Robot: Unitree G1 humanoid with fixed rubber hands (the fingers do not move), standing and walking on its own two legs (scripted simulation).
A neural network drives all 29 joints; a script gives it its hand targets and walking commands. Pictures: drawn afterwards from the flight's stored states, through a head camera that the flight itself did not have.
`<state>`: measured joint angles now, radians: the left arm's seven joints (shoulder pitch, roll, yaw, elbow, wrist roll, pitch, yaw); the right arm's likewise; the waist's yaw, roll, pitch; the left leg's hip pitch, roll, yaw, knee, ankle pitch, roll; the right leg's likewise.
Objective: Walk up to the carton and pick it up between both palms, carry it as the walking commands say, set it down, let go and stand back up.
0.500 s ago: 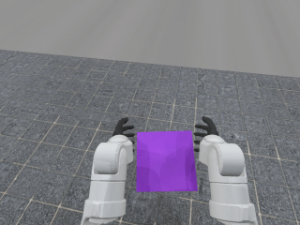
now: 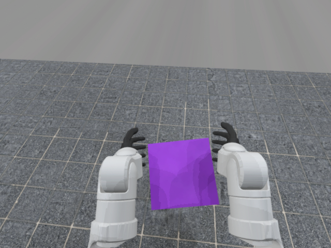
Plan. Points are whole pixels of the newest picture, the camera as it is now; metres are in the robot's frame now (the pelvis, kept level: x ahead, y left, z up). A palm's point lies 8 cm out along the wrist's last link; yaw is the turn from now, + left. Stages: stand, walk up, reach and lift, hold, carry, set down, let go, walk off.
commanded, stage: carry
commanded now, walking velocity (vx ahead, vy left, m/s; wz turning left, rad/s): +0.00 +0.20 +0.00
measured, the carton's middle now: (181, 175) +0.33 -0.02 -0.04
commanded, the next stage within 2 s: none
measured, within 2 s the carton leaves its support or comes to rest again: neither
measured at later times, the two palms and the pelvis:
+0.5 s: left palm (66, 195) +0.23 +0.21 +0.09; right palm (184, 196) +0.22 -0.02 +0.10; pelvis -0.09 +0.12 +0.00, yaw -1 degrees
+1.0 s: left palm out of the picture +0.14 +0.33 +0.10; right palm out of the picture +0.12 +0.10 +0.10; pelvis -0.18 +0.24 +0.01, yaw -2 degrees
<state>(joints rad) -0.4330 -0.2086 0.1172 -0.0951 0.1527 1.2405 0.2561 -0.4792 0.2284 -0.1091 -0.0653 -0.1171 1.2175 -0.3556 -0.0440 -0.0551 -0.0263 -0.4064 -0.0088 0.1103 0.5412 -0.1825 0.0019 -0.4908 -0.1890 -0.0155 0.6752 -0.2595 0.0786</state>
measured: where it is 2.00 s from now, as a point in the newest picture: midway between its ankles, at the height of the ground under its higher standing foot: outside the picture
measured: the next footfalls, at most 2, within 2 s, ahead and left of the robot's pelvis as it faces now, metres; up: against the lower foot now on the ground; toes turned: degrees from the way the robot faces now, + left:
right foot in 0.22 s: +0.00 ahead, -0.07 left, +0.00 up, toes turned -10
left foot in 0.50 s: -0.02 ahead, +0.25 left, +0.00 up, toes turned +4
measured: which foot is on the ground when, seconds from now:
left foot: down 0.00-0.24, up 0.26-0.48, down 0.50-0.80, up 0.82-1.00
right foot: up 0.00-0.20, down 0.22-0.50, up 0.52-0.76, down 0.78-1.00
